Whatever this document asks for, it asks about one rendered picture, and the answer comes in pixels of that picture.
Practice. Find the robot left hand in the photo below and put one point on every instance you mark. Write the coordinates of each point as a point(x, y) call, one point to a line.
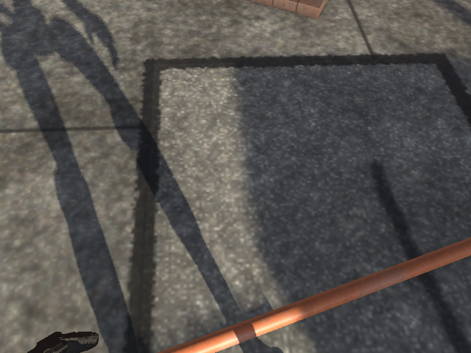
point(73, 342)

